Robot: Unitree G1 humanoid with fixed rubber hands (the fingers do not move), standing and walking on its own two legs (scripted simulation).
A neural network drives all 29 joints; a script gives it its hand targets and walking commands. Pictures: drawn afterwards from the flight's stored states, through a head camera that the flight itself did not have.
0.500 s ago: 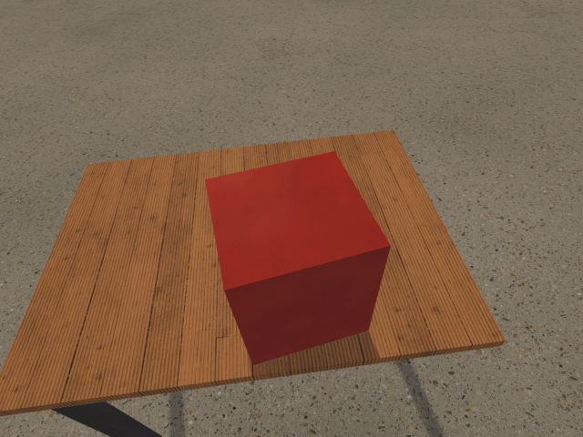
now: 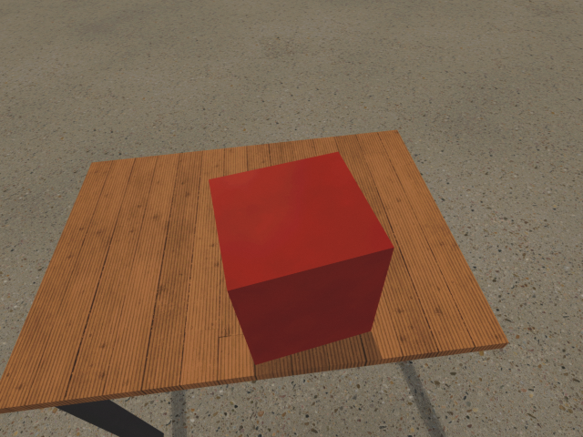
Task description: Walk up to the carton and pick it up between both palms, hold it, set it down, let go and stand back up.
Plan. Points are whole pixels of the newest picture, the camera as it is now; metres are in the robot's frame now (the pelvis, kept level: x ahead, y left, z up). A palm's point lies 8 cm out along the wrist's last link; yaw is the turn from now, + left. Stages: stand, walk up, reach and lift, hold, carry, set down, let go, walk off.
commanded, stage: stand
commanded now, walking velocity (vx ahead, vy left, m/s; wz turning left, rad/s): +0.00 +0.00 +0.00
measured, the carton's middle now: (295, 260) +0.39 +0.01 -0.01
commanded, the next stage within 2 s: none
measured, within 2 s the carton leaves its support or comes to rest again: neither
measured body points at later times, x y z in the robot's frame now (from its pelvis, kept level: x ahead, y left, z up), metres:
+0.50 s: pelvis +0.00 +0.00 +0.00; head +0.01 +0.00 +0.45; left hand +0.02 +0.22 -0.16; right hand -0.03 -0.22 -0.16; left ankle -0.02 +0.11 -0.74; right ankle +0.02 -0.12 -0.74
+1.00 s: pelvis +0.00 +0.01 +0.00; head +0.01 +0.00 +0.45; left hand +0.00 +0.22 -0.16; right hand -0.03 -0.21 -0.16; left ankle -0.02 +0.11 -0.74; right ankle +0.02 -0.12 -0.74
